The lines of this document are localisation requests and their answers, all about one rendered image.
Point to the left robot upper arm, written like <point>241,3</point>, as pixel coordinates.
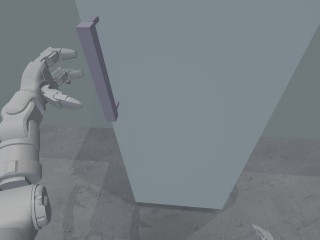
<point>23,212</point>

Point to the left robot hand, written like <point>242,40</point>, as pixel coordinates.
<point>37,76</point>

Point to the handle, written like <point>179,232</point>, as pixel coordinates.
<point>90,43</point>

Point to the right robot hand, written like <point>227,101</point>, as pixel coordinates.
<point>261,233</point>

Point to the left robot forearm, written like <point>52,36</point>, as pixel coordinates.
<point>20,140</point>

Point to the fridge door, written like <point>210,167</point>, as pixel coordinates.
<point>197,82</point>

